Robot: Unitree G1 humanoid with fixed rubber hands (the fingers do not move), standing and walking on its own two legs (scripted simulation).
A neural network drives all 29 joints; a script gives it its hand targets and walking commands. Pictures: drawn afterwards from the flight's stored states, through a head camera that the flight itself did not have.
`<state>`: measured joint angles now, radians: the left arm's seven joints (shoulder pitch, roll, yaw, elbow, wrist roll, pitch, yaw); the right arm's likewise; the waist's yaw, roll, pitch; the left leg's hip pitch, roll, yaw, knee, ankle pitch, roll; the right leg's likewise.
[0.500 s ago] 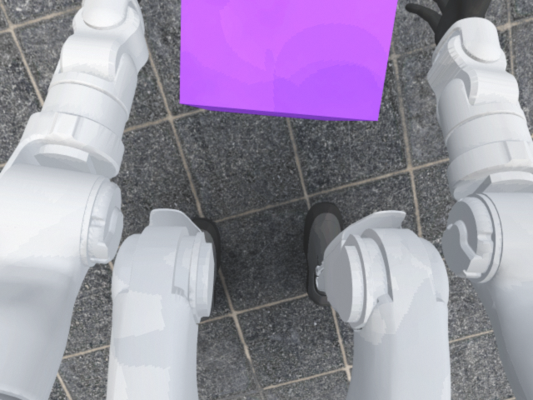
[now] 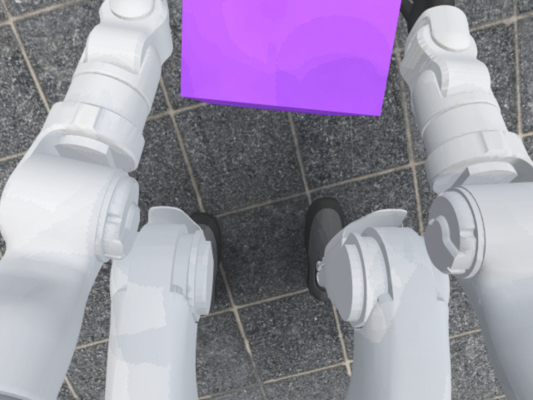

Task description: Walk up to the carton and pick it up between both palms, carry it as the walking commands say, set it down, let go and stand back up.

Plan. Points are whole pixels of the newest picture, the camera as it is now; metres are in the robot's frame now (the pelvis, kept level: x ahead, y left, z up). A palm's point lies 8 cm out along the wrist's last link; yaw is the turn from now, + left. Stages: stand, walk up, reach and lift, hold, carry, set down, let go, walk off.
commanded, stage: reach and lift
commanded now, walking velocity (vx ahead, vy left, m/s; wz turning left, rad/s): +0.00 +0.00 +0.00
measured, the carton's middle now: (282, 23) +0.53 -0.03 -0.25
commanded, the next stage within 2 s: none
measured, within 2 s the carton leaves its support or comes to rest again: leaves its support in 0.50 s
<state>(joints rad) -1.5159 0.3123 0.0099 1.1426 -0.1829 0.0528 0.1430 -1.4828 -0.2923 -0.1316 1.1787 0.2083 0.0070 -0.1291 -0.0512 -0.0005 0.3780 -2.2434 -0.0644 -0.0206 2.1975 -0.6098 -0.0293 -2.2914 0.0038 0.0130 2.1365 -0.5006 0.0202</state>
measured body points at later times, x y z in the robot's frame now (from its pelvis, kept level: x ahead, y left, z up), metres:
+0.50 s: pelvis +0.01 +0.00 -0.01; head +0.37 +0.00 +0.25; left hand +0.57 +0.11 -0.19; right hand +0.55 -0.19 -0.18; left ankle +0.10 +0.12 -0.34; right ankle +0.13 -0.12 -0.34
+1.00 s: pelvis +0.01 +0.00 +0.00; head +0.36 +0.00 +0.28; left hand +0.58 +0.11 -0.14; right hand +0.55 -0.18 -0.14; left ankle +0.10 +0.12 -0.34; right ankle +0.13 -0.13 -0.34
